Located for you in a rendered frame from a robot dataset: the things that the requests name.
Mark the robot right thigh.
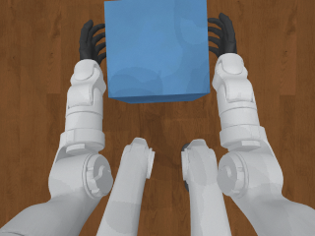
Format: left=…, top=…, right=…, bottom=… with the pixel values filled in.
left=181, top=146, right=232, bottom=236

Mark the robot right upper arm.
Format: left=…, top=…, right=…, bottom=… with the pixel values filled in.
left=217, top=150, right=315, bottom=236

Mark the carton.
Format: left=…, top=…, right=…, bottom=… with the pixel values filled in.
left=104, top=0, right=211, bottom=104

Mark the robot thigh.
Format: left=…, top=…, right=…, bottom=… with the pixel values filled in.
left=181, top=146, right=232, bottom=236
left=95, top=143, right=156, bottom=236

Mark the right robot hand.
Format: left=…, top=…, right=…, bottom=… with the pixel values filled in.
left=207, top=13, right=237, bottom=58

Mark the robot left upper arm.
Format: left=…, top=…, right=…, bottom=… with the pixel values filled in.
left=0, top=152, right=113, bottom=236

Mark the left robot hand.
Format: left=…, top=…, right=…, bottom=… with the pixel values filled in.
left=79, top=20, right=106, bottom=66

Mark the right robot forearm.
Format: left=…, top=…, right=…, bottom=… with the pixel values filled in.
left=212, top=53, right=284, bottom=177

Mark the left robot forearm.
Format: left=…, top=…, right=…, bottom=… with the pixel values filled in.
left=48, top=59, right=106, bottom=191

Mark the robot left thigh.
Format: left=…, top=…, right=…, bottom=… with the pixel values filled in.
left=95, top=143, right=156, bottom=236

